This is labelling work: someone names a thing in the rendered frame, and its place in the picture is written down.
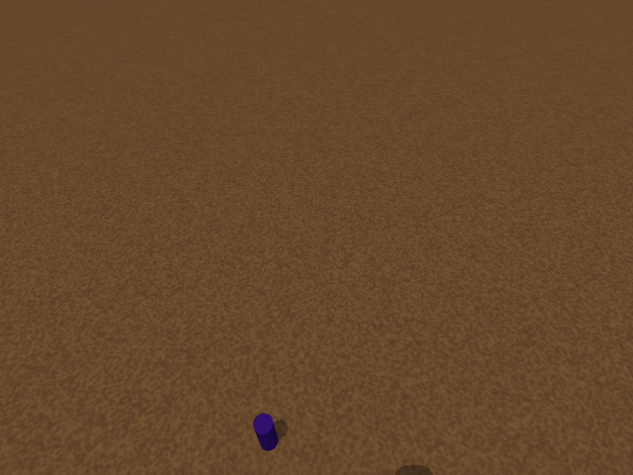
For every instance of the can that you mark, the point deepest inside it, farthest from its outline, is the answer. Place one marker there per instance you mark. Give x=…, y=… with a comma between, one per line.
x=265, y=431

